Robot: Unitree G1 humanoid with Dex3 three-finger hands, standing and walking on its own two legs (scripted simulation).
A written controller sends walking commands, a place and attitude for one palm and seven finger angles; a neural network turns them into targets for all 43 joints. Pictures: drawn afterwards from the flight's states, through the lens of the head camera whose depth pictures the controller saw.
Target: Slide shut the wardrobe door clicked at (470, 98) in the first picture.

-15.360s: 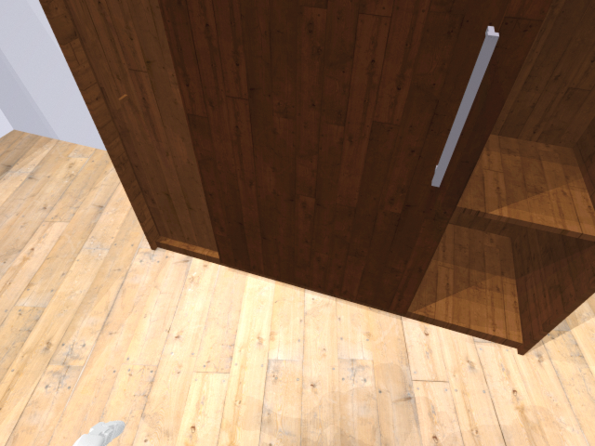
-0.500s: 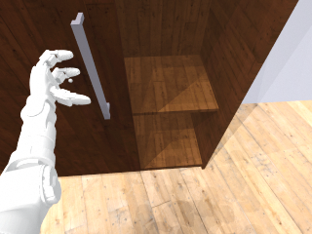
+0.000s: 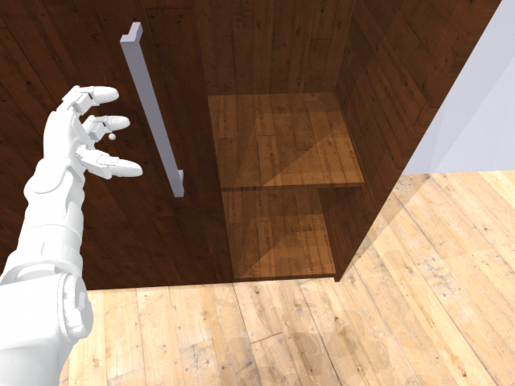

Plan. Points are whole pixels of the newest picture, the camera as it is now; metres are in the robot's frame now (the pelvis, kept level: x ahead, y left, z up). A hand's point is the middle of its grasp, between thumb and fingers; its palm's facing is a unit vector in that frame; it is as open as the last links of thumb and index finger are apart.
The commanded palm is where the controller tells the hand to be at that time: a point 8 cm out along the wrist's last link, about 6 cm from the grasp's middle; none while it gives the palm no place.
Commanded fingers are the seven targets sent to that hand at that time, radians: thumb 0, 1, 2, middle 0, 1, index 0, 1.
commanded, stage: move the hooked fingers beside the handle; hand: left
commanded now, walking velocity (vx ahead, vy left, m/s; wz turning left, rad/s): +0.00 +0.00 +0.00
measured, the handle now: (161, 127) +0.51 +0.15 +0.11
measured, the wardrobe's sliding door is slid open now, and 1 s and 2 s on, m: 0.40 0.40 0.40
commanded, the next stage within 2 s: feel for the door with the fingertips in 0.42 s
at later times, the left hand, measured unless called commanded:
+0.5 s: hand (115, 136) +0.46 +0.21 +0.14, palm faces +0.04 -1.00 +0.00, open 13.9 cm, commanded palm +0.43 +0.25 +0.13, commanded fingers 0.00 -0.50 0.30 -0.30 -1.20 -0.30 -1.20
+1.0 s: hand (141, 135) +0.46 +0.17 +0.14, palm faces +0.05 -1.00 -0.01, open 14.0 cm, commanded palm +0.44 +0.22 +0.13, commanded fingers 0.00 -0.50 0.30 -0.30 -1.20 -0.30 -1.20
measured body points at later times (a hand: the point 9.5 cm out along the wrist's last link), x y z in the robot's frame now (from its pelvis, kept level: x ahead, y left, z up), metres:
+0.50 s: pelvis +0.00 +0.01 +0.00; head +0.05 +0.01 +0.45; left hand +0.45 +0.26 +0.14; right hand +0.04 -0.25 -0.12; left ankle -0.02 +0.12 -0.72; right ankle +0.01 -0.10 -0.72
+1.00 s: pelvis +0.00 +0.01 +0.00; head +0.04 +0.00 +0.45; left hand +0.46 +0.22 +0.14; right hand +0.05 -0.25 -0.12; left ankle -0.02 +0.12 -0.72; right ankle +0.01 -0.10 -0.72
